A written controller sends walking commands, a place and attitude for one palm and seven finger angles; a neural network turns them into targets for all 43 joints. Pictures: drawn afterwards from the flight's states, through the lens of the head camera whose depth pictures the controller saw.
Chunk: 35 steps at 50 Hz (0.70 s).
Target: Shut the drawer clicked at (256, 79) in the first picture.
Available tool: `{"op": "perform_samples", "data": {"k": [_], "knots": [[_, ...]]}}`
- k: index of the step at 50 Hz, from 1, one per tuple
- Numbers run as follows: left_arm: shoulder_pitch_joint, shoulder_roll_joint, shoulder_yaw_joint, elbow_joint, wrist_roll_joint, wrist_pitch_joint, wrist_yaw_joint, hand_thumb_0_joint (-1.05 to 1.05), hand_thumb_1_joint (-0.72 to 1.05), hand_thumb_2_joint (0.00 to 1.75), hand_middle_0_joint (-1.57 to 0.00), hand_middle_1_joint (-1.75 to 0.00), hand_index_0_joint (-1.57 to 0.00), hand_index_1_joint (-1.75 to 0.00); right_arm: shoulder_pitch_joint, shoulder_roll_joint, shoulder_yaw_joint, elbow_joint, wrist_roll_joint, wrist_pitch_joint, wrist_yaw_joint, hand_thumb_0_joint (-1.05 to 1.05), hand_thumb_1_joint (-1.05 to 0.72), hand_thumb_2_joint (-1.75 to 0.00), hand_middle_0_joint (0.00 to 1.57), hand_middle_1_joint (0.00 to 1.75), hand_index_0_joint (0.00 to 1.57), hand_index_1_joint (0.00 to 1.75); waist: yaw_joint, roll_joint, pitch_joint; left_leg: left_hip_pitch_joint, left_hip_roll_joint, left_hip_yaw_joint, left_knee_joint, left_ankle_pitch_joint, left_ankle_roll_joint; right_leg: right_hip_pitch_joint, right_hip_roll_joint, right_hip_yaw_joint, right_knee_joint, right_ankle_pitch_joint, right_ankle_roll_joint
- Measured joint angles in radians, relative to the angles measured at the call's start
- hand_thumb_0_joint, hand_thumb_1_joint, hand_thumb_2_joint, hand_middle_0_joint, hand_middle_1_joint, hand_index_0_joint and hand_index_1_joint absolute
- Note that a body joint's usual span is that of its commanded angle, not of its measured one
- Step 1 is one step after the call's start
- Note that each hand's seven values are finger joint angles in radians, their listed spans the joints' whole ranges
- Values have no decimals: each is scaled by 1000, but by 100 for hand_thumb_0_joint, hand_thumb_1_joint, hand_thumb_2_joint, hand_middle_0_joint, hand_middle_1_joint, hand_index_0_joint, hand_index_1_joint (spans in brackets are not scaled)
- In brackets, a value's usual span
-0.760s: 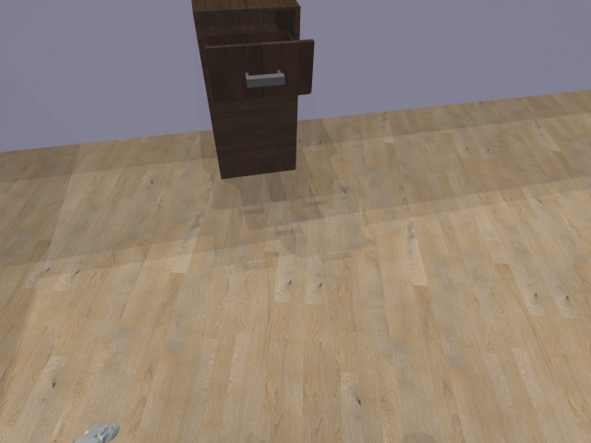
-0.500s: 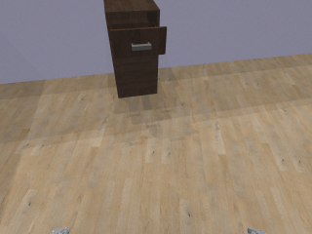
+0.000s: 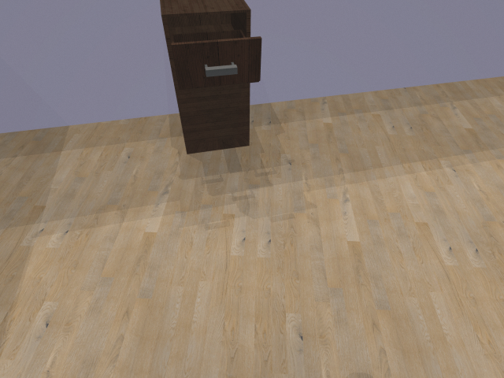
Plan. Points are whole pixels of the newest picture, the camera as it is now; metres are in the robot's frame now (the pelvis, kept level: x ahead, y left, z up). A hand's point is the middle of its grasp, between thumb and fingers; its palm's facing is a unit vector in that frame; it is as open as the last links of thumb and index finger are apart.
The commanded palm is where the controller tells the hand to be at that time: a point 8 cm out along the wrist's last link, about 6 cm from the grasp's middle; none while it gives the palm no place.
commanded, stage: stand and wait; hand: left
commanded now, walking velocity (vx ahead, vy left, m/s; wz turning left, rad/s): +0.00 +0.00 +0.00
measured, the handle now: (220, 68) +1.22 +0.19 -0.08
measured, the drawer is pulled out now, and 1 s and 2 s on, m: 0.30 0.30 0.30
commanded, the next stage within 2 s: look at it before walking up in 0.08 s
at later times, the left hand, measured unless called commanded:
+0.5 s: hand out of the picture +0.07 +0.24 -0.16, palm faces -0.05 -0.95 -0.32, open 7.4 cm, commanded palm none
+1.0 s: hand out of the picture +0.05 +0.21 -0.18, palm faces -0.05 -0.97 -0.24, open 7.4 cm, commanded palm none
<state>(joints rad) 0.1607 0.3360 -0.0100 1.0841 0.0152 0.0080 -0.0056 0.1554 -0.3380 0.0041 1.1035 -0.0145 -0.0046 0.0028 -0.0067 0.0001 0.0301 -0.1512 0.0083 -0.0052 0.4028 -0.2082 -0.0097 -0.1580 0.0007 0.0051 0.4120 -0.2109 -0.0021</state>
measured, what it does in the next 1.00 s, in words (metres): stands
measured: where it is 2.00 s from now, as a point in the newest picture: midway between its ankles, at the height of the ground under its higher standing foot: (279, 335)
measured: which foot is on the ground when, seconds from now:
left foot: down 0.00-1.00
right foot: down 0.00-1.00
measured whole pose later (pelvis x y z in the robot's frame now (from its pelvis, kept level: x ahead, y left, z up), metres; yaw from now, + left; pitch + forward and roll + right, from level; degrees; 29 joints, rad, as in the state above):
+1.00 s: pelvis +0.03 +0.00 -0.01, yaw -4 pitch -2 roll +0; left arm 0.28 0.26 0.01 1.08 0.03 0.03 -0.02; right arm 0.22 -0.26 0.00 1.10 -0.03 0.00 0.01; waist 0.01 0.00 -0.03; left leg -0.15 0.03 0.05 0.49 -0.32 0.00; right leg -0.19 0.03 0.06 0.52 -0.34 -0.02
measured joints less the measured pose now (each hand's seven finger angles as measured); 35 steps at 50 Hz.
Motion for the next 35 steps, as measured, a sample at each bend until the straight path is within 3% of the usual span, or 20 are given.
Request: {"op": "perform_samples", "data": {"k": [35], "knots": [[-4,-10,-1,8,1,-7,2,1,90,89,-20,-30,-20,-30,-17,15,2,10,2,-7,-1,1,-91,-89,20,30,20,30,2,-7,0,11,6,8,-25,6,-2,10,6,8,-29,12,-1]]}}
